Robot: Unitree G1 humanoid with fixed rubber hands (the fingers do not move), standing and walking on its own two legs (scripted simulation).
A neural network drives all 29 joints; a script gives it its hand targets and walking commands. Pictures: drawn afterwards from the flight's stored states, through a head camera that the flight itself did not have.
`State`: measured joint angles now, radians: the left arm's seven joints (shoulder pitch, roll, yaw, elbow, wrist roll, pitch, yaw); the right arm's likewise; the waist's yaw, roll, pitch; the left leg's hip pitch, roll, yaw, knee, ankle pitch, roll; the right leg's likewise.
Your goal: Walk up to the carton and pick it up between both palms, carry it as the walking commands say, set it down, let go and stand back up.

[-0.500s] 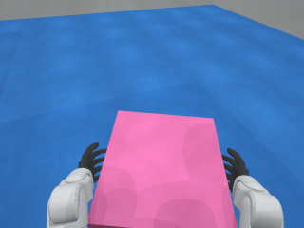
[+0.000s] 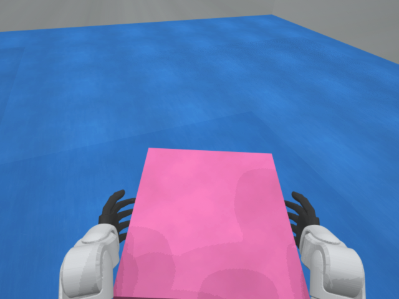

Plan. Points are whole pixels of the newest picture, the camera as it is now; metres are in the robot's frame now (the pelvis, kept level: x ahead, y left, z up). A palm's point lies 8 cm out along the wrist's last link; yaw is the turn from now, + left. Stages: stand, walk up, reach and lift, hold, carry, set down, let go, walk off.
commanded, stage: carry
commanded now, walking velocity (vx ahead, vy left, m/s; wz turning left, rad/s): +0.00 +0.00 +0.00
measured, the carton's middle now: (206, 240) +0.27 +0.00 +0.00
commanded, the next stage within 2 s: none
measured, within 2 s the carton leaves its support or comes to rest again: neither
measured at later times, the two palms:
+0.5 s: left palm (111, 218) +0.26 +0.18 +0.08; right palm (302, 222) +0.27 -0.17 +0.09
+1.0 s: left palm (140, 162) +0.43 +0.16 +0.06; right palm (287, 175) +0.41 -0.19 +0.06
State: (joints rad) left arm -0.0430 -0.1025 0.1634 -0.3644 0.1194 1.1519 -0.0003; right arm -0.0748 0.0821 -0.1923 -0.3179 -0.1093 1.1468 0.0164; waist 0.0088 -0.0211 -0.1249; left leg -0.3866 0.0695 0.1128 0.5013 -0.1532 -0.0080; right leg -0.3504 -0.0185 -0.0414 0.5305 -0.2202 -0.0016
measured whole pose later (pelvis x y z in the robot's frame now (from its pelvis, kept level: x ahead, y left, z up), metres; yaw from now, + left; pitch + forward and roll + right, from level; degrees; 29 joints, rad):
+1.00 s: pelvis +0.18 +0.00 -0.01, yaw -3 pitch +5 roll -1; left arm 0.00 -0.09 0.20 -0.46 0.07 1.16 -0.01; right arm -0.03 0.13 -0.17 -0.43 -0.10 1.16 -0.01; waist -0.01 0.01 -0.09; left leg -0.16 0.10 0.15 0.55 -0.47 -0.04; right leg -0.37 -0.02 -0.11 0.82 -0.54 0.00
